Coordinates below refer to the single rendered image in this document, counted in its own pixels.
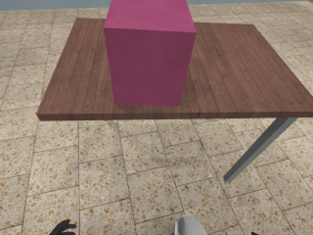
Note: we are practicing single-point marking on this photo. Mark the robot right thigh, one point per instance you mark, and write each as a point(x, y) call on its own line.
point(187, 226)

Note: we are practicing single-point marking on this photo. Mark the carton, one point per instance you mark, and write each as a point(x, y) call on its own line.
point(149, 46)

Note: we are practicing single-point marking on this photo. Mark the left robot hand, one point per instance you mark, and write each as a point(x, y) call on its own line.
point(62, 226)

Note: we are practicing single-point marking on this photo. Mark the table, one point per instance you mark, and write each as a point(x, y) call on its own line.
point(233, 73)

